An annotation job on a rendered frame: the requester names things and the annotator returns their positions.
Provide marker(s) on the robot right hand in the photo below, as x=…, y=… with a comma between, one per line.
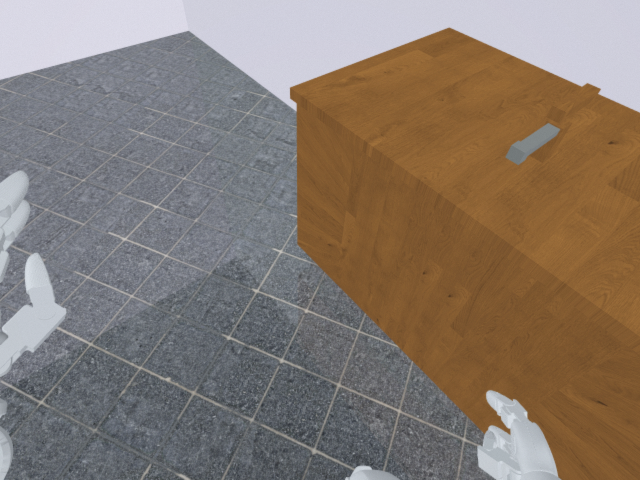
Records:
x=508, y=457

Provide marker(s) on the tap lever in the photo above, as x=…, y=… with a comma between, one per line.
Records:
x=519, y=151

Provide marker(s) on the robot right shin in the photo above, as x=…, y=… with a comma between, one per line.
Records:
x=358, y=468

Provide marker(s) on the robot left hand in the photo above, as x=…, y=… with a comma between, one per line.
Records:
x=30, y=326

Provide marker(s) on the counter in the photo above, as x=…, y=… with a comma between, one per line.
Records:
x=520, y=279

